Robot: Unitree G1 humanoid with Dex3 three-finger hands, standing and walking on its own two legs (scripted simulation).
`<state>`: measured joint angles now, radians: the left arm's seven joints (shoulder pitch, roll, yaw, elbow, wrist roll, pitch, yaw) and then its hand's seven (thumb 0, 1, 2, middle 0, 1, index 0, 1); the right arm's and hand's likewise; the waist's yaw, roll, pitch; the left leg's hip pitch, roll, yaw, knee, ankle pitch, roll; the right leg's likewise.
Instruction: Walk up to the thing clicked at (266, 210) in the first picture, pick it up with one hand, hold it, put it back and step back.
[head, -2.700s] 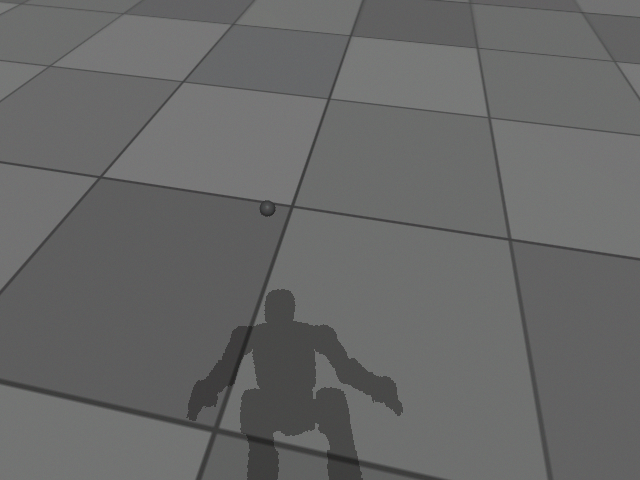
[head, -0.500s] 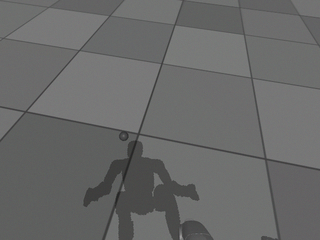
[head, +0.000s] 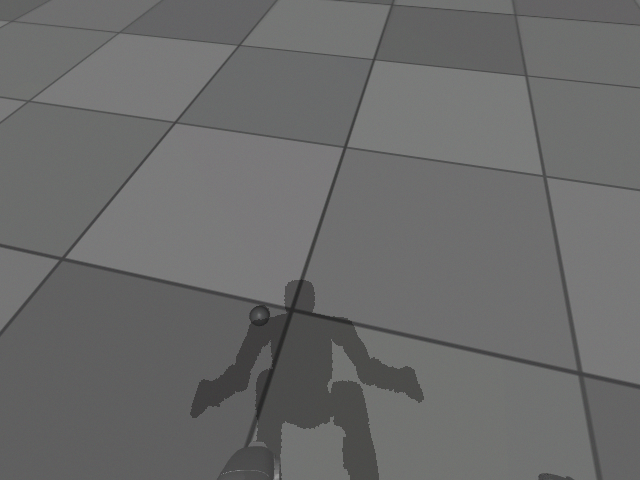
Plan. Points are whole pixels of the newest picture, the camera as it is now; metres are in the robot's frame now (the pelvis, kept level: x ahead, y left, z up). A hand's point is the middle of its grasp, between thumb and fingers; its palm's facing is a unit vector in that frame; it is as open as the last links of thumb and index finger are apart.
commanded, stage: walk up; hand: left
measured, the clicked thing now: (259, 316) +0.70 +0.24 -0.74
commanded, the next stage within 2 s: none
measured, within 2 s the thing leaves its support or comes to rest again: neither
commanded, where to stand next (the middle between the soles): +0.28 +0.03 m, yaw -2 degrees
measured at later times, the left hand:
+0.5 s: hand (121, 404) +0.24 +0.32 -0.14, palm faces -0.11 -0.92 -0.38, open 7.4 cm
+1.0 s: hand (147, 354) +0.32 +0.31 -0.16, palm faces -0.03 -0.94 -0.34, open 7.4 cm
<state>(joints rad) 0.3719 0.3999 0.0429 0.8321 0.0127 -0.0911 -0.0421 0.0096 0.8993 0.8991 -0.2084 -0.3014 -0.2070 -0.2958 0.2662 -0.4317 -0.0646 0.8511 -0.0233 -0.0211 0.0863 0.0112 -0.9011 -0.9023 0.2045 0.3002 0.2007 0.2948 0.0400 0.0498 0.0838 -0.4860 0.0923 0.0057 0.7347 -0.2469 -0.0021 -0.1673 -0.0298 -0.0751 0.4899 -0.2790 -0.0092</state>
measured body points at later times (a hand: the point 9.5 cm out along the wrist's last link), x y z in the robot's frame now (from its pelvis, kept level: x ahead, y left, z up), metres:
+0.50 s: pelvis +0.16 +0.05 +0.00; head +0.19 +0.04 +0.45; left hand +0.24 +0.36 -0.11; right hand +0.17 -0.27 -0.11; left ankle +0.13 +0.14 -0.74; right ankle +0.26 -0.10 -0.71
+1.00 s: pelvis +0.23 +0.05 -0.01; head +0.24 +0.06 +0.43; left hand +0.33 +0.36 -0.14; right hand +0.27 -0.28 -0.12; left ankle +0.29 +0.17 -0.74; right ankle +0.28 -0.08 -0.74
